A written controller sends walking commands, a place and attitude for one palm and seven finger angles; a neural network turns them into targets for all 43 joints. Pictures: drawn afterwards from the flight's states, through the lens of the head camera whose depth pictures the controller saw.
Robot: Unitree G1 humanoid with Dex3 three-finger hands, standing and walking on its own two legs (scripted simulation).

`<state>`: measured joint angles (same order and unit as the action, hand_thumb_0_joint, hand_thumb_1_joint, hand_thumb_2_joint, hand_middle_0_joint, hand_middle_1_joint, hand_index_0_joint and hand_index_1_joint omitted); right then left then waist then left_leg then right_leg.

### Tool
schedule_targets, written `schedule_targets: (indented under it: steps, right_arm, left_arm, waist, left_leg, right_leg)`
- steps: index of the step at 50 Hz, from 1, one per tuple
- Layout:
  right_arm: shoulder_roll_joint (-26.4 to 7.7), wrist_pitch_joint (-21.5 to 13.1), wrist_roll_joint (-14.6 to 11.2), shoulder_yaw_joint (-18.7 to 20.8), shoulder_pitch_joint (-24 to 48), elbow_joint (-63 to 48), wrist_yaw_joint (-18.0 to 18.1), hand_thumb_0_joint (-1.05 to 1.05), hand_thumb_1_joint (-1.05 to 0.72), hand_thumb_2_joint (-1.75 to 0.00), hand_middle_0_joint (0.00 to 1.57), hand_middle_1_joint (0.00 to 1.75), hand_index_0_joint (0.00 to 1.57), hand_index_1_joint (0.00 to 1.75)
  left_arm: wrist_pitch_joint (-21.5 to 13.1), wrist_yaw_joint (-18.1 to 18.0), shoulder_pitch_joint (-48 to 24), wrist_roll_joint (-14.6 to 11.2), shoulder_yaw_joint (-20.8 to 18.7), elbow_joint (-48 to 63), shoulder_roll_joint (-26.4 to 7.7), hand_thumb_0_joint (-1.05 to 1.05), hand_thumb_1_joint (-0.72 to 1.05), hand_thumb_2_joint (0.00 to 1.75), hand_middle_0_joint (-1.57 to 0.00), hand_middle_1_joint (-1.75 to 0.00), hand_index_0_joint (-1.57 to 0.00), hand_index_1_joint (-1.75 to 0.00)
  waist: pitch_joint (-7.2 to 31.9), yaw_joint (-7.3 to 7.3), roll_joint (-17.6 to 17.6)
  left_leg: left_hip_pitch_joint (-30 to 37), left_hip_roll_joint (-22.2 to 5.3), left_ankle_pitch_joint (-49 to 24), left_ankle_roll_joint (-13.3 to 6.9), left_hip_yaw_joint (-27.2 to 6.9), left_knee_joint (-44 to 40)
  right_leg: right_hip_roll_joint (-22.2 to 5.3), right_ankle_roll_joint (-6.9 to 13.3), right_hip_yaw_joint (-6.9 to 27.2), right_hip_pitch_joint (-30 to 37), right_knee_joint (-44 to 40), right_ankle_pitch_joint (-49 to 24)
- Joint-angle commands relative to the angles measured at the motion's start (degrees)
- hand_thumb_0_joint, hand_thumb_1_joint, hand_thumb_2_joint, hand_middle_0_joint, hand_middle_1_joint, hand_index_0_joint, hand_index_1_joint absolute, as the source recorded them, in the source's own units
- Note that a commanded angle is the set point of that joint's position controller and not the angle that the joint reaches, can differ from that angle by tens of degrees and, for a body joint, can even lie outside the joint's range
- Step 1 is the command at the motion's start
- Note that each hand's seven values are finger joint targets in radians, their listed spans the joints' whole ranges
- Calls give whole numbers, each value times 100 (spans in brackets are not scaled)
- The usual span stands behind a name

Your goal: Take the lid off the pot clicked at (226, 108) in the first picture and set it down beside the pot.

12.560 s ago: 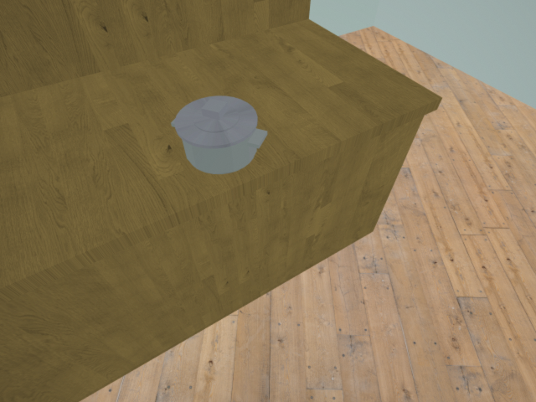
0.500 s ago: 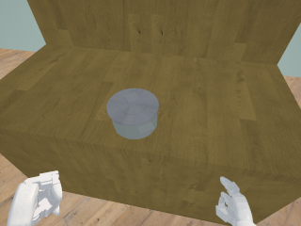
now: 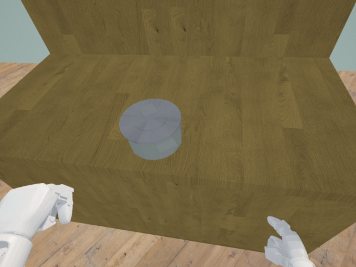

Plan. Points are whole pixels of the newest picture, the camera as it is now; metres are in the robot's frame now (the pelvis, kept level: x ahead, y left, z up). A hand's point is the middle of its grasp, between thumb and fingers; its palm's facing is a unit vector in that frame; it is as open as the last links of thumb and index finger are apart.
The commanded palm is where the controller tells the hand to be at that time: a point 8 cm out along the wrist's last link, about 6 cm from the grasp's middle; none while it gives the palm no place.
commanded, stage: reach forward and open the fingers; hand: left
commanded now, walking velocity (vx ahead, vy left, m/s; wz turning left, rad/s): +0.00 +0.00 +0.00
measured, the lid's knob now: (148, 112) +0.49 +0.15 +0.07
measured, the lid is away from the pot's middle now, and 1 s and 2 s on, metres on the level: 0.00 0.00 0.00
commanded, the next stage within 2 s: move the open hand above the knob in 0.88 s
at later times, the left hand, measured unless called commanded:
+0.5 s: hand (48, 192) +0.21 +0.28 +0.11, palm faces -0.20 -0.03 -0.98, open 6.7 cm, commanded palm +0.20 +0.27 +0.18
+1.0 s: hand (52, 164) +0.26 +0.28 +0.14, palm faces -0.15 -0.01 -0.99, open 10.0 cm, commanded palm +0.24 +0.27 +0.20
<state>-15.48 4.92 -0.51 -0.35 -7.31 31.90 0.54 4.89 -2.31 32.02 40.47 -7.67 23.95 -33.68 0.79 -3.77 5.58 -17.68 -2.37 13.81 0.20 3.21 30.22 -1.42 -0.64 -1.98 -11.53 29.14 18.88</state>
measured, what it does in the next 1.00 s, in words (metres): stands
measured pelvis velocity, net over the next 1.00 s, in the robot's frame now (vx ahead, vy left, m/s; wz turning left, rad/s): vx -0.03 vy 0.02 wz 0.04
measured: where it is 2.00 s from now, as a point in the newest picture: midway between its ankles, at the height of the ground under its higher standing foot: outside the picture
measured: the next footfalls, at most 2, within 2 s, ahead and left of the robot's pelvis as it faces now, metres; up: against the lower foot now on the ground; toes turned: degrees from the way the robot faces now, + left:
none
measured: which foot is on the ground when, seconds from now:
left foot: down 0.00-1.00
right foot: down 0.00-1.00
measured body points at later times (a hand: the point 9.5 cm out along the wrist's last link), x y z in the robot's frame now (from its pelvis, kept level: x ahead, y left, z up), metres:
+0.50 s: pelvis -0.02 +0.02 +0.01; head +0.00 -0.02 +0.45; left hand +0.22 +0.28 +0.17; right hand +0.19 -0.20 -0.10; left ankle +0.02 +0.12 -0.73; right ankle -0.04 -0.13 -0.73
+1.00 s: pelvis -0.03 +0.02 +0.01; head -0.01 -0.01 +0.45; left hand +0.26 +0.28 +0.19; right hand +0.18 -0.19 -0.09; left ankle +0.02 +0.12 -0.73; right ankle -0.04 -0.12 -0.73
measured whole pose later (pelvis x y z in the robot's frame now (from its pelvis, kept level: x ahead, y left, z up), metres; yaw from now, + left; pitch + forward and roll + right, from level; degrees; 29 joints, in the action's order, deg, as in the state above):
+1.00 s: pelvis -0.03 +0.02 +0.01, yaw +2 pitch +0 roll -1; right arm -15.9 6.0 -2.6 -1.2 -5.8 32.1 -1.0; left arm 0.9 18.3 -6.7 43.9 -0.9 6.5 -39.2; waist -2.3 -2.7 6.4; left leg -16.2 0.4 7.9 -2.0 2.1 24.4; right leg -3.7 -2.3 -3.4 -9.5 23.9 13.8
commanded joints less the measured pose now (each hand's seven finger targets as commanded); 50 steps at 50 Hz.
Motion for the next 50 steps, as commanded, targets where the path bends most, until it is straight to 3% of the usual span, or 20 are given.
schedule_targets:
  steps: [1,3,7,10,12,13,14,15,17,18,22,23,29,32,38,42,43,45,47,50]
  right_arm:
    - [-567,-156,-117,189,861,-999,57,0,-90,-90,20,30,20,30]
    - [-554,-199,-158,202,863,-1046,96,0,-90,-90,20,30,20,30]
    - [-621,-255,-136,178,902,-988,213,0,-90,-90,20,30,20,30]
    - [-557,-259,-141,215,672,-945,232,0,-90,-90,20,30,20,30]
    - [-591,-282,-127,207,815,-946,167,0,-90,-90,20,30,20,30]
    - [-539,-264,-136,214,688,-945,137,0,-90,-90,20,30,20,30]
    - [-587,-237,-131,232,661,-903,120,0,-90,-90,20,30,20,30]
    - [-592,-241,-148,265,691,-919,101,0,-90,-90,20,30,20,30]
    - [-619,-265,-135,229,871,-939,30,0,-90,-90,20,30,20,30]
    - [-578,-247,-137,226,758,-920,12,0,-90,-90,20,30,20,30]
    - [-624,-225,-170,212,894,-918,-53,0,-90,-90,20,30,20,30]
    - [-605,-199,-170,205,827,-896,-51,0,-90,-90,20,30,20,30]
    - [-617,-218,-174,214,830,-895,-94,0,-90,-90,20,30,20,30]
    - [-652,-184,-203,190,884,-914,-126,0,-90,-90,20,30,20,30]
    - [-611,-204,-171,160,870,-923,-155,0,-90,-90,20,30,20,30]
    - [-681,-152,-231,169,898,-939,-155,0,-90,-90,20,30,20,30]
    - [-646,-132,-212,135,915,-886,-139,0,-90,-90,20,30,20,30]
    - [-648,-148,-221,154,909,-903,-115,0,-90,-90,20,30,20,30]
    - [-670,-180,-227,153,912,-949,-124,0,-90,-90,20,30,20,30]
    - [-700,-124,-233,133,959,-835,-99,0,-90,-90,20,30,20,30]
  left_arm:
    - [-111,469,-558,332,-767,646,-1385,0,55,105,-116,-107,-116,-107]
    - [-230,857,-876,112,-630,670,-1369,0,49,108,-114,-100,-114,-100]
    - [-604,1346,-1578,79,-1202,445,-2136,0,37,112,-109,-86,-109,-86]
    - [-916,1473,-1888,-62,-1035,114,-1870,0,29,114,-105,-76,-105,-76]
    - [-991,1478,-1886,-26,-1299,92,-2073,0,24,115,-103,-68,-103,-68]
    - [-1030,1483,-2083,-71,-913,113,-1693,0,21,115,-102,-65,-102,-65]
    - [-1034,1470,-2221,-61,-953,21,-1759,0,19,116,-100,-61,-100,-61]
    - [-1025,1442,-2294,-70,-868,25,-1706,0,16,116,-99,-58,-99,-58]
    - [-974,1398,-2443,87,-1161,43,-2071,0,10,118,-97,-51,-97,-51]
    - [-982,1401,-2727,88,-901,52,-1881,0,8,119,-95,-47,-95,-47]
    - [-833,1391,-3039,165,-1029,-249,-2077,0,-4,123,-91,-33,-91,-33]
    - [-833,1428,-3303,140,-754,-280,-1877,0,-7,124,-89,-29,-89,-29]
    - [-756,1509,-3856,197,-626,-243,-1945,0,-25,132,-83,-8,-83,-8]
    - [-615,1526,-4000,249,-772,-584,-2062,0,-25,133,-83,-8,-83,-8]
    - [-578,1662,-4617,262,-407,-447,-1886,0,-26,136,-83,-8,-83,-8]
    - [-425,1716,-4952,310,-539,-739,-2044,0,-27,138,-83,-8,-83,-8]
    - [-446,1771,-5284,320,-278,-692,-1905,0,-27,138,-83,-8,-83,-8]
    - [-427,1800,-5384,315,-254,-710,-1915,0,-27,139,-83,-8,-83,-8]
    - [-396,1804,-5322,330,-489,-773,-2100,0,-27,140,-84,-8,-84,-8]
    - [-213,1950,-5787,362,-143,-1288,-1933,0,-28,140,-84,-8,-84,-8]
  waist:
    - [902,14,-315]
    - [820,131,-476]
    - [718,113,-519]
    - [622,141,-427]
    - [795,40,-249]
    - [824,127,-224]
    - [773,112,-318]
    - [712,125,-199]
    - [873,14,-111]
    - [983,84,-92]
    - [806,17,-93]
    - [922,79,-82]
    - [1066,66,27]
    - [875,55,-37]
    - [1268,90,71]
    - [1009,124,-52]
    - [1189,158,66]
    - [1120,137,62]
    - [1162,115,27]
    - [1033,197,36]
  left_leg:
    - [836,248,-1417,-298,-191,-185]
    - [817,292,-1406,-342,-193,-169]
    - [976,325,-1374,-360,-249,-211]
    - [1095,344,-1317,-352,-260,-333]
    - [1238,348,-1453,-321,-278,-344]
    - [1234,359,-1427,-322,-254,-406]
    - [1257,341,-1409,-311,-273,-455]
    - [1254,319,-1324,-306,-262,-493]
    - [1286,331,-1391,-293,-287,-512]
    - [1292,330,-1353,-301,-275,-569]
    - [1239,298,-1143,-270,-342,-717]
    - [1243,292,-1090,-269,-329,-791]
    - [1382,233,-1063,-245,-453,-910]
    - [1277,240,-914,-236,-451,-913]
    - [1454,240,-1109,-234,-502,-943]
    - [1327,255,-884,-232,-471,-893]
    - [1371,262,-820,-226,-471,-979]
    - [1366,263,-724,-217,-507,-988]
    - [1395,286,-774,-238,-502,-889]
    - [1226,327,-717,-215,-467,-937]
  right_leg:
    - [67,33,14,-224,-565,-1847]
    - [46,-23,-25,-193,-597,-2088]
    - [60,-52,-5,-297,-803,-2101]
    - [39,-53,-149,-300,-899,-1821]
    - [97,11,-121,-224,-945,-1856]
    - [66,-13,-202,-161,-917,-1779]
    - [76,-19,-220,-278,-973,-1685]
    - [70,-7,-210,-267,-990,-1589]
    - [127,56,-146,-145,-979,-1623]
    - [91,39,-203,-50,-943,-1520]
    - [165,96,-193,-120,-1005,-1215]
    - [142,81,-245,-26,-973,-1101]
    - [178,114,-247,-33,-943,-951]
    - [239,157,-224,-93,-944,-852]
    - [221,158,-267,-14,-870,-941]
    - [259,178,-220,-131,-873,-842]
    - [229,159,-254,-100,-880,-758]
    - [220,155,-242,-147,-886,-707]
    - [261,193,-210,-102,-843,-764]
    - [213,164,-238,-148,-843,-768]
